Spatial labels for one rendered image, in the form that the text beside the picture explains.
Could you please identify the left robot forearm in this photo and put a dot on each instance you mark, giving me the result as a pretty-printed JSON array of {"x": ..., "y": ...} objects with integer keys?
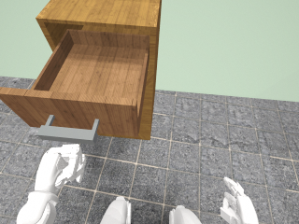
[{"x": 39, "y": 209}]

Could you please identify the drawer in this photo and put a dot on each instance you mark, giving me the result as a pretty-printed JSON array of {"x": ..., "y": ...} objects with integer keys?
[{"x": 90, "y": 75}]

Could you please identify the left robot hand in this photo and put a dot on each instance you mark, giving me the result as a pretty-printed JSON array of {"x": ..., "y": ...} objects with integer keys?
[{"x": 67, "y": 159}]

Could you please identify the cabinet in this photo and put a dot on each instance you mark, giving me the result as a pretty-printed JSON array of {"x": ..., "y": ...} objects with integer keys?
[{"x": 135, "y": 17}]

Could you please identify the handle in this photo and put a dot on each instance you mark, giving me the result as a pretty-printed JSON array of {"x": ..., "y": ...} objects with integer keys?
[{"x": 69, "y": 135}]

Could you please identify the right robot hand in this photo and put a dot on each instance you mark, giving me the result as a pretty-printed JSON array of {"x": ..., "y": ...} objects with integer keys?
[{"x": 242, "y": 211}]

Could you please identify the right robot thigh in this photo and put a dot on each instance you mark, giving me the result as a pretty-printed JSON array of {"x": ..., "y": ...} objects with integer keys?
[{"x": 183, "y": 216}]

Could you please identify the left robot shin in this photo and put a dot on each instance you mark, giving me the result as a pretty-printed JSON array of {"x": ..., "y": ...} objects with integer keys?
[{"x": 120, "y": 198}]

